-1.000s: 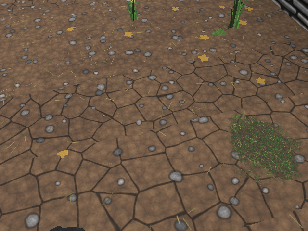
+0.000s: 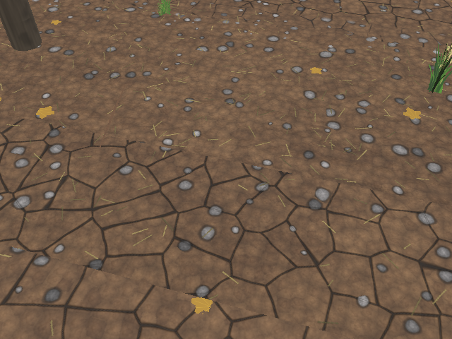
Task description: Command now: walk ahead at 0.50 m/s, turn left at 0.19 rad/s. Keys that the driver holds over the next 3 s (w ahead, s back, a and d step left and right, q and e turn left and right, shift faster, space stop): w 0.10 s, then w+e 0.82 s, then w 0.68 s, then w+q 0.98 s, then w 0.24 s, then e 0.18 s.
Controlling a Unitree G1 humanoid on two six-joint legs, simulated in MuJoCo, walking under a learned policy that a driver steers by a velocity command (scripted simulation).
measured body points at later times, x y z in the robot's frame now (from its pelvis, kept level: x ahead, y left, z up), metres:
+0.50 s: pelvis +0.28 +0.03 +0.02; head +0.29 +0.03 +0.46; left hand +0.37 +0.26 -0.13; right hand +0.29 -0.22 -0.12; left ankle +0.31 +0.12 -0.73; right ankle +0.28 -0.12 -0.66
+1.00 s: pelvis +0.51 -0.09 -0.01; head +0.51 -0.10 +0.44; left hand +0.60 +0.13 -0.15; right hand +0.56 -0.38 -0.11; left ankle +0.57 +0.04 -0.66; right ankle +0.44 -0.16 -0.73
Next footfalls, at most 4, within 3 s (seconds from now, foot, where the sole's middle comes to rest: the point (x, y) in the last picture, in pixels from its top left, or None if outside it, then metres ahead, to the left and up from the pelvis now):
0.28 left None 0.36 0.12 -0.77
0.80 right None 0.48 -0.18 -0.77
1.26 left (264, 267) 0.86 -0.12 -0.94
1.70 right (350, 249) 0.94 -0.46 -0.94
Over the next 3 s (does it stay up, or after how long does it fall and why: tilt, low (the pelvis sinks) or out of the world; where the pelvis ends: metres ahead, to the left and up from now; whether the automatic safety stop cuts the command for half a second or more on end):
stays up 1.50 -0.48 -0.16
